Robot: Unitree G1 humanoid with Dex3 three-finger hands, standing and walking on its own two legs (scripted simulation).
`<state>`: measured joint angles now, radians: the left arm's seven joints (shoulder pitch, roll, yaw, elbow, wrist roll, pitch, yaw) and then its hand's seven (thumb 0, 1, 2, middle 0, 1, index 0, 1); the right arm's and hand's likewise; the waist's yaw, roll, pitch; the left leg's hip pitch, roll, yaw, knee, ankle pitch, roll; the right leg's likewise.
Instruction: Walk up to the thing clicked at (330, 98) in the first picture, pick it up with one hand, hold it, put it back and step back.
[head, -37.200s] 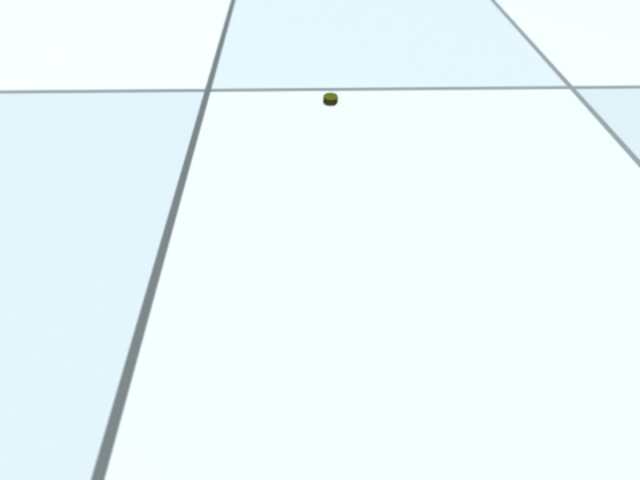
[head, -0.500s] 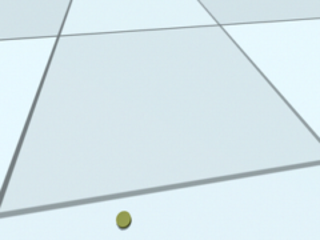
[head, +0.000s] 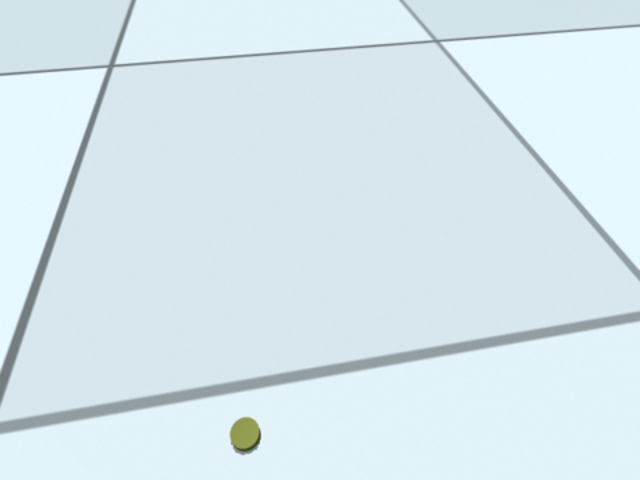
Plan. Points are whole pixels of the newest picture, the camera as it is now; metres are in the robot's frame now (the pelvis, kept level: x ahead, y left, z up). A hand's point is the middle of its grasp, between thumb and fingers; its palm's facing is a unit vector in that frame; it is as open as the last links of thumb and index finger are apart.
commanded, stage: step back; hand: left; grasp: from above
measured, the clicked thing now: (245, 434) +0.37 +0.22 -0.76
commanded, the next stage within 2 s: none
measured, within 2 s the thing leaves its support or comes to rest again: neither
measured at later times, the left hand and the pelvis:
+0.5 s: hand out of the picture +0.06 +0.32 -0.18, palm faces -0.05 -0.93 -0.36, open 7.4 cm; pelvis -0.07 +0.06 -0.01, yaw -2 degrees
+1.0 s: hand out of the picture -0.05 +0.33 -0.17, palm faces -0.01 -0.92 -0.38, open 7.4 cm; pelvis -0.19 +0.07 -0.03, yaw +0 degrees
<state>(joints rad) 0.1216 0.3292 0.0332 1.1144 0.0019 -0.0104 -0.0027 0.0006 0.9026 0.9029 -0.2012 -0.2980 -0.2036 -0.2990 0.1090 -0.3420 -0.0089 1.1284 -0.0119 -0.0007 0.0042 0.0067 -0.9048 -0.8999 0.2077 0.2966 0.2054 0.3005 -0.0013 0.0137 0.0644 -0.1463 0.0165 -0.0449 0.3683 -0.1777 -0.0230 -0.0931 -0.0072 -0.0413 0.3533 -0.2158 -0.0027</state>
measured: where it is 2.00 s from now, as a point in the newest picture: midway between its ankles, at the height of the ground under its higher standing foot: outside the picture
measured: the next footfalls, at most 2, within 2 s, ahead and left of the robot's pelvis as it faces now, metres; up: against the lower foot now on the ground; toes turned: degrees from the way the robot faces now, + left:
right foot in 0.66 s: -0.10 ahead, -0.07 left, +0.00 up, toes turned -2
left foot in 0.98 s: -0.16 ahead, +0.17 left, +0.00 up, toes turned -3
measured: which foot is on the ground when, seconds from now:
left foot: down 0.00-0.70, up 0.72-0.96, down 0.98-1.00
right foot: down 0.00-0.26, up 0.28-0.64, down 0.66-1.00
